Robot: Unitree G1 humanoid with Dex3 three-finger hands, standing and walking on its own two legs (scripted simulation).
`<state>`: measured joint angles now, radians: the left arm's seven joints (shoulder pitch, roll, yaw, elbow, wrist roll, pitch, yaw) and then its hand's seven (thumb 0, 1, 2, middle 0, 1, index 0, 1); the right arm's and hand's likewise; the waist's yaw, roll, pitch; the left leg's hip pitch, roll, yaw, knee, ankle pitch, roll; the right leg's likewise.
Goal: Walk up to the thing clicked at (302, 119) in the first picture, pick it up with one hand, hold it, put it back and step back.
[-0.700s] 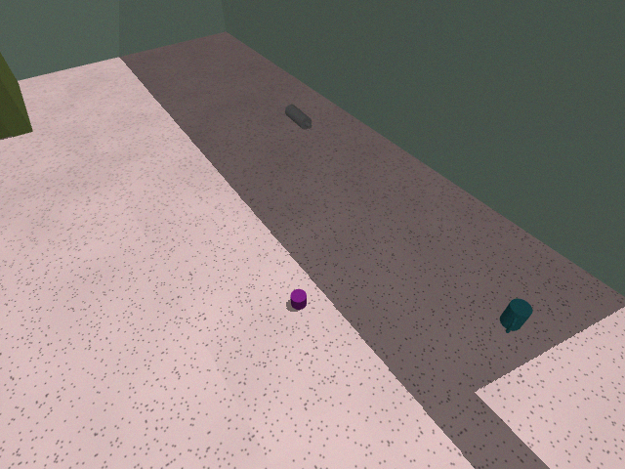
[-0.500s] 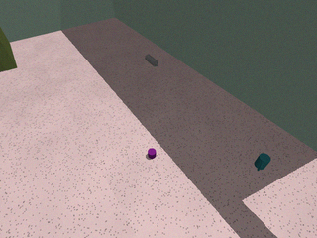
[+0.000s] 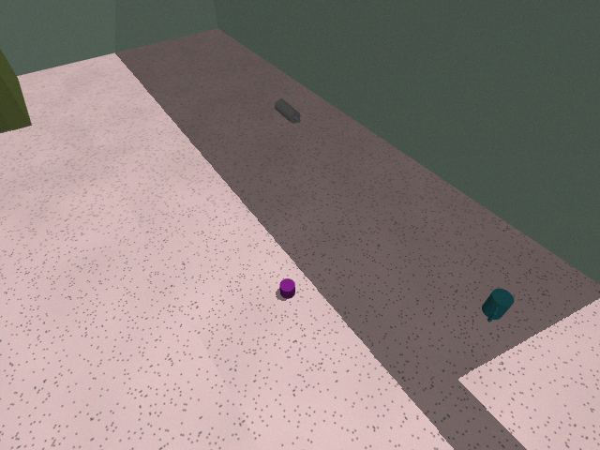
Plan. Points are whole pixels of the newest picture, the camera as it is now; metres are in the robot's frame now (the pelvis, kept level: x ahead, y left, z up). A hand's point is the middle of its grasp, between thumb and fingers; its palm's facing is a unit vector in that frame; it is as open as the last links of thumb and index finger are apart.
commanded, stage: stand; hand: left
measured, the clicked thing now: (289, 112) +2.15 +0.06 -0.74
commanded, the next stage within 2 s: walk up in 0.42 s
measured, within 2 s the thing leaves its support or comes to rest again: neither
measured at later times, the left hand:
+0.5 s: hand out of the picture +0.07 +0.26 -0.15, palm faces -0.08 -0.94 -0.34, open 7.4 cm
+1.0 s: hand (189, 339) +0.34 +0.21 -0.13, palm faces -0.31 -0.82 -0.49, open 7.3 cm
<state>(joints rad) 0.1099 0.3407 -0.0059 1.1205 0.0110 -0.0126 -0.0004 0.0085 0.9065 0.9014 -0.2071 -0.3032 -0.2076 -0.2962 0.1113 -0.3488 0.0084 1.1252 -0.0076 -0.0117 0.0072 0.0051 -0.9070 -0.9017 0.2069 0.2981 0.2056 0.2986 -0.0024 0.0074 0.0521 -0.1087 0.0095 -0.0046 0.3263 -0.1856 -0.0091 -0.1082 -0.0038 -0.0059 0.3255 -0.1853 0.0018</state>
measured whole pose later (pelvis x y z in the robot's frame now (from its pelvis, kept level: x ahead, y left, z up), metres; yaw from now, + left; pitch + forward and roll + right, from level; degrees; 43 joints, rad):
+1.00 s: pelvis +0.18 -0.05 -0.02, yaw -23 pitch -4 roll -2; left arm 0.31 0.41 0.03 0.92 -0.01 -0.10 0.00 0.01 0.91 0.90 -0.21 -0.30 -0.21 -0.30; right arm 0.15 -0.48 -0.06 0.86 -0.03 0.00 0.14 0.01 -0.91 -0.90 0.20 0.30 0.20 0.30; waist 0.01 0.14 0.02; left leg -0.50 0.10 -0.03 1.11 -0.40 0.00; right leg -0.21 -0.04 -0.08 0.58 -0.31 0.01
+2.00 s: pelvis +0.72 -0.02 -0.02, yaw -44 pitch -2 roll -2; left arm 0.35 0.41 0.05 0.94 0.03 -0.10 0.05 0.01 0.90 0.90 -0.21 -0.30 -0.21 -0.30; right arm 0.19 -0.49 -0.12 0.78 -0.06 0.06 0.14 0.01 -0.91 -0.90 0.21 0.30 0.20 0.30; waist 0.00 0.14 0.04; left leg -0.58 0.19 -0.08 0.93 -0.26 -0.03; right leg -0.25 -0.07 -0.05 0.59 -0.31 0.02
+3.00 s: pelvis +1.17 +0.07 -0.04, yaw -56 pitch +0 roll -1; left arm 0.28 0.49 0.07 1.00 0.00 -0.04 0.11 0.01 0.90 0.90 -0.21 -0.30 -0.21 -0.30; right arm 0.30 -0.45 -0.11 0.82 -0.07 0.06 0.08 0.00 -0.91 -0.90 0.20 0.30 0.20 0.30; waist -0.08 0.04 0.04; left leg -0.35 0.07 0.08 0.80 -0.44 0.00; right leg -0.59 -0.02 0.06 1.17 -0.45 -0.06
